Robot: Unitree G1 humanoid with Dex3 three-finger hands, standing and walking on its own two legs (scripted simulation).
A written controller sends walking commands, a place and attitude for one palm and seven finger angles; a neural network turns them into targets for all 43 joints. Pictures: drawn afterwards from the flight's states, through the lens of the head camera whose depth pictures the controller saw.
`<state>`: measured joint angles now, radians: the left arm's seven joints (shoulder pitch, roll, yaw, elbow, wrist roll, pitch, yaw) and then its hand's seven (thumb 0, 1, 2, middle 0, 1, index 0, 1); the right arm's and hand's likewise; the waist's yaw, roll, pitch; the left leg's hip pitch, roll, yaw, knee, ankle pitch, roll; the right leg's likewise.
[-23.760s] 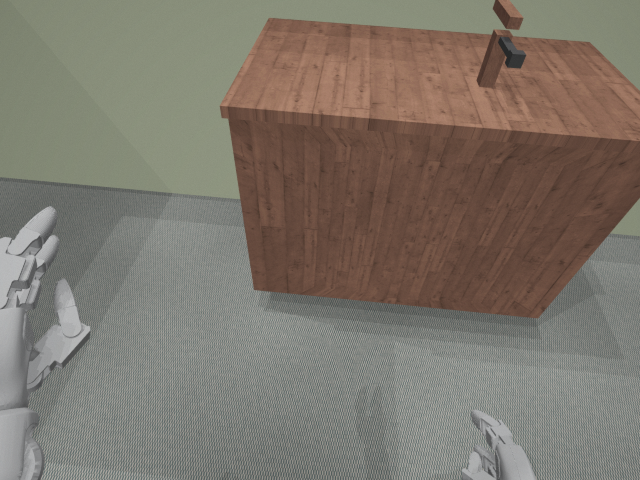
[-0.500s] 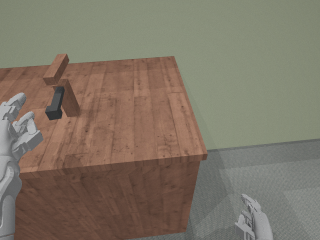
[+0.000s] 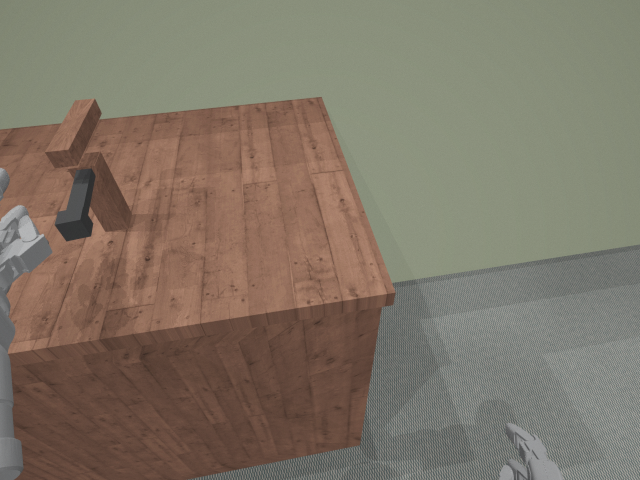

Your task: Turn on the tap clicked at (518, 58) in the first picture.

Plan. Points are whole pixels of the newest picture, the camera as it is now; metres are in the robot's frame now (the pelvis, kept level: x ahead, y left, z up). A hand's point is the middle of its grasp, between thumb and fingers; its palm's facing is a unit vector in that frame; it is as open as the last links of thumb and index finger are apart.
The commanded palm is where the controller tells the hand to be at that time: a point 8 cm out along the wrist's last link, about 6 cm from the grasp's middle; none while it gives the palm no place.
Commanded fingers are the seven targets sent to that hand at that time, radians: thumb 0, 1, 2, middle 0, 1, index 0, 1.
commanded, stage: reach beside the lever's end, fingers flat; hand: left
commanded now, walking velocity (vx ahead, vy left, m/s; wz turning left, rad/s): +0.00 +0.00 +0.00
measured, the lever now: (74, 224) +0.35 +0.33 +0.16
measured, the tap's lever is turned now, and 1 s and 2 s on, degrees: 7 7 7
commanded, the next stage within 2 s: push the lever round in 1.26 s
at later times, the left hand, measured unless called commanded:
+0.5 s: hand (33, 234) +0.34 +0.37 +0.16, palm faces +0.45 -0.88 -0.14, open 7.8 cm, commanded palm +0.28 +0.42 +0.16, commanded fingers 0.00 0.90 0.90 -0.15 -0.15 -0.15 -0.15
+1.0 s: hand (24, 250) +0.31 +0.37 +0.16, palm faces +0.47 -0.88 -0.12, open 7.8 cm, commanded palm +0.27 +0.41 +0.15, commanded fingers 0.00 0.90 0.90 -0.15 -0.15 -0.15 -0.15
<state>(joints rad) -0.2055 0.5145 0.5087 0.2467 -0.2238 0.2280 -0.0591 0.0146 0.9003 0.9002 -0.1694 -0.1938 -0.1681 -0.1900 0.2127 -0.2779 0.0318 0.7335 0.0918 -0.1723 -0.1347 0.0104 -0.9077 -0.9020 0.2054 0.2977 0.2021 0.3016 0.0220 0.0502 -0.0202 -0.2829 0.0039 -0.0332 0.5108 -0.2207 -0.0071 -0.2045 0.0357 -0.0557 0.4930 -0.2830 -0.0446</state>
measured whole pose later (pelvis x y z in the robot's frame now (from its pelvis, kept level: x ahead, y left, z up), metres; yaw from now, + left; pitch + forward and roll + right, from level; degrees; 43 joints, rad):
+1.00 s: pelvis +0.00 +0.01 +0.00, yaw +1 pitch +1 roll -1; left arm -0.27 0.53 0.53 0.41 -0.21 0.12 -0.15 0.01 0.90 0.90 -0.15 -0.15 -0.15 -0.15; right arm 0.22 -0.27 0.04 0.71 0.09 -0.17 -0.14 0.01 -0.91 -0.90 0.21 0.30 0.20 0.30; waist 0.04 0.04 -0.02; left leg -0.32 -0.02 -0.04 0.52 -0.22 0.01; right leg -0.23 0.02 -0.07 0.49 -0.28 -0.03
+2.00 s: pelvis +0.02 +0.01 +0.00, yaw +0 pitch +2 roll +0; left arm -0.21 0.47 0.52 0.33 -0.20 0.13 -0.08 0.01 0.90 0.90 -0.16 -0.15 -0.16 -0.15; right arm 0.25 -0.27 0.02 0.69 0.08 -0.14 -0.12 0.01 -0.91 -0.90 0.21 0.30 0.20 0.30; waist 0.03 0.04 -0.05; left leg -0.31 0.00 -0.03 0.53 -0.26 0.00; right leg -0.23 0.03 -0.05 0.50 -0.31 -0.04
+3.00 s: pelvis +0.00 +0.00 +0.00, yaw +0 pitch +0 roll +0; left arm -0.35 0.28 0.37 0.28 -0.11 0.20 0.32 0.02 0.91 0.89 -0.16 -0.15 -0.15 -0.15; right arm 0.17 -0.25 0.02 0.75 0.05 -0.10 -0.11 0.01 -0.91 -0.90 0.21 0.30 0.20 0.30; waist 0.03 0.04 -0.02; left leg -0.30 -0.01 -0.03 0.51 -0.22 0.00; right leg -0.22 0.03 -0.06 0.50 -0.29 -0.04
